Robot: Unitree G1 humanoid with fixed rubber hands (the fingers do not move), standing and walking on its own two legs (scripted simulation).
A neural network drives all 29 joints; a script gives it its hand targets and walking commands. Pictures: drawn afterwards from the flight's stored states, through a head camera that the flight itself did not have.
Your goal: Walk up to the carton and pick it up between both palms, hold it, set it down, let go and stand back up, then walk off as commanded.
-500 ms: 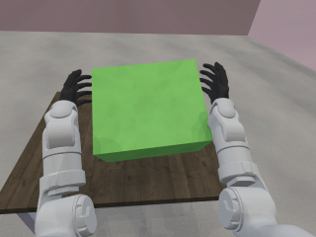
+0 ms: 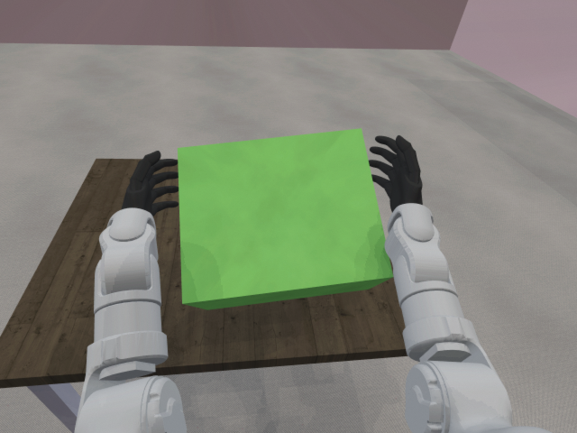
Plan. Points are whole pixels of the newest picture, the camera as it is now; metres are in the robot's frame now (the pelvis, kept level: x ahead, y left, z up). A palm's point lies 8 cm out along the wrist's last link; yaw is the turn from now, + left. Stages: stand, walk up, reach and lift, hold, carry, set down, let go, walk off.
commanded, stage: set down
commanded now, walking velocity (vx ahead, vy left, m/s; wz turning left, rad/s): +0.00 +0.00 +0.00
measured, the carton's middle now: (280, 224) +0.39 +0.01 +0.11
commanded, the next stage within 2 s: none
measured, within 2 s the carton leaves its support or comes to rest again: neither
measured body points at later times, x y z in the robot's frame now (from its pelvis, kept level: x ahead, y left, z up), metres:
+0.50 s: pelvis +0.02 +0.00 +0.00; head +0.00 +0.02 +0.45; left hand +0.39 +0.20 +0.13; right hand +0.41 -0.15 +0.16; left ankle +0.03 +0.13 -0.75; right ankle +0.01 -0.11 -0.75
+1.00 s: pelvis +0.02 +0.00 +0.00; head +0.00 +0.02 +0.45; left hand +0.38 +0.21 +0.10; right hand +0.41 -0.15 +0.13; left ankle +0.03 +0.13 -0.75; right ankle +0.01 -0.11 -0.75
